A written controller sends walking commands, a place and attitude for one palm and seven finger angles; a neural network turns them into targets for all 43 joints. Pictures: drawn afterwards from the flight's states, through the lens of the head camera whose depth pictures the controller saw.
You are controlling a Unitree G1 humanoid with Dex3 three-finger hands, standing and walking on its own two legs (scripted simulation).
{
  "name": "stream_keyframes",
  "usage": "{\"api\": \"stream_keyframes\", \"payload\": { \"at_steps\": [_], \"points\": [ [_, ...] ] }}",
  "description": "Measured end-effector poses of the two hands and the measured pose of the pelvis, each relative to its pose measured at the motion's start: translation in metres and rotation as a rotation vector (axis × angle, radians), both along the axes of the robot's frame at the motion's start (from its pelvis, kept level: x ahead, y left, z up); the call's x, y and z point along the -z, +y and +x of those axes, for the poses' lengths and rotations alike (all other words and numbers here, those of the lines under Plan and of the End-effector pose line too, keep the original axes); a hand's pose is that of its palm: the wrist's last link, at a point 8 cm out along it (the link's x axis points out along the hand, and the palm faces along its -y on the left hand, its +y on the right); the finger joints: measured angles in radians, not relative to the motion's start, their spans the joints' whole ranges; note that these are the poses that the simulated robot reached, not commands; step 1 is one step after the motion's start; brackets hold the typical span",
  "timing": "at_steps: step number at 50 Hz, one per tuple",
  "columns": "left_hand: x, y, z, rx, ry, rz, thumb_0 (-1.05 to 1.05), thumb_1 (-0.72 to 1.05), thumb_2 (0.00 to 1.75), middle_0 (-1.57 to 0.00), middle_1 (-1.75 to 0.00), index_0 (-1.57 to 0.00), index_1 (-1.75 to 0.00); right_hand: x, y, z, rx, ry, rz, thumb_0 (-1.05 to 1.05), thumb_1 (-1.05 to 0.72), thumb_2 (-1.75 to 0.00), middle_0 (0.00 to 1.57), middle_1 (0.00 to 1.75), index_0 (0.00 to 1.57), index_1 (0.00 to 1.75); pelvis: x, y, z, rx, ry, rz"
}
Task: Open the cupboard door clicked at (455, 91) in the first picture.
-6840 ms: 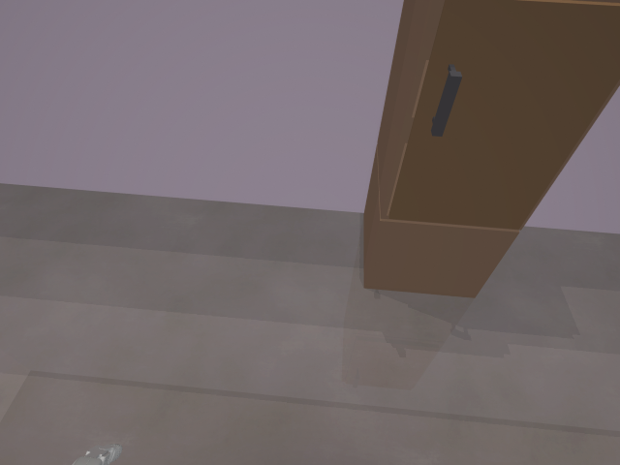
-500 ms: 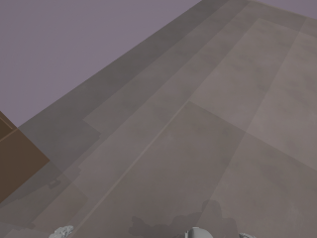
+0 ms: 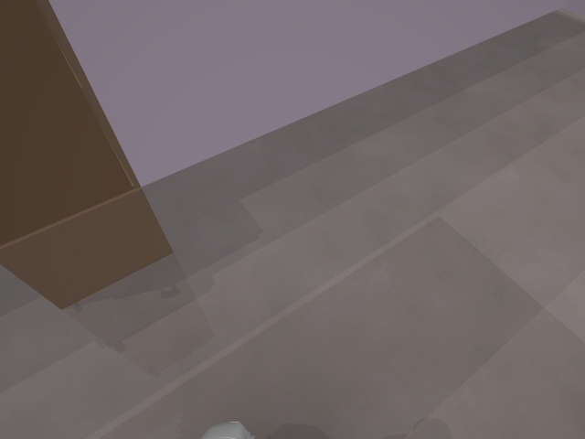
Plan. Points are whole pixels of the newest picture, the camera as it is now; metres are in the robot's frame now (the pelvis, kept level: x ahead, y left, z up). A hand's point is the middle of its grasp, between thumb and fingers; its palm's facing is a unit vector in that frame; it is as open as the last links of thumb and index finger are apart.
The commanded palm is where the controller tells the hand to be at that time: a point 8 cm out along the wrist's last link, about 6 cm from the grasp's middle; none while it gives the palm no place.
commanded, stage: turn to face it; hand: left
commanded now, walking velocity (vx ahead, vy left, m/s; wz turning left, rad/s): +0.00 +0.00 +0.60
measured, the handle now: out of the picture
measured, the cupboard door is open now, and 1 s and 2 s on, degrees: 0 0 0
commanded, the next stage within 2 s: take the last steps up to it in 0.86 s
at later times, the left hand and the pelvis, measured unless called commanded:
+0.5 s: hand out of the picture +0.08 +0.23 -0.14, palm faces +0.28 -0.93 -0.26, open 7.4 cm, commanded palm none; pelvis +0.00 +0.00 +0.00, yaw +17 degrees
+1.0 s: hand out of the picture -0.13 +0.17 -0.18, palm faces +0.57 -0.79 -0.24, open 7.4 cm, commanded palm none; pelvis -0.03 -0.01 -0.01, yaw +32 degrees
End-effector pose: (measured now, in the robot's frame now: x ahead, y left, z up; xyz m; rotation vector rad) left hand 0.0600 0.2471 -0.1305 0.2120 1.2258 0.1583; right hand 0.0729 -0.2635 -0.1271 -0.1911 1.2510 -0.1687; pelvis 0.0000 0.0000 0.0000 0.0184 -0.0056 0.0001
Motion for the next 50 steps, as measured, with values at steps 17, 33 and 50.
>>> {"api": "stream_keyframes", "payload": {
  "at_steps": [17,33,50],
  "points": [
    [-0.006,0.054,-0.019,-0.209,-0.050,0.005,0.01,0.91,0.90,-0.19,-0.30,-0.20,-0.30,-0.021,0.052,0.055,-0.207,-0.076,-0.031,0.01,-0.91,-0.89,0.21,0.30,0.21,0.30,-0.009,0.023,0.003,-0.188,0.004,-0.044],
    [-0.035,-0.013,-0.043,-0.337,-0.167,0.079,0.00,0.90,0.90,-0.20,-0.30,-0.20,-0.30,0.014,0.004,0.066,-0.319,0.012,0.041,0.01,-0.91,-0.90,0.20,0.30,0.20,0.29,-0.004,-0.032,0.001,-0.398,-0.022,0.014],
    [0.015,-0.043,-0.225,-0.651,0.130,-0.047,0.01,0.90,0.90,-0.20,-0.30,-0.20,-0.30,-0.003,0.088,0.118,-0.606,-0.067,-0.012,0.01,-0.91,-0.90,0.20,0.30,0.20,0.29,0.005,-0.007,-0.025,-0.560,-0.013,-0.019]
  ]
}}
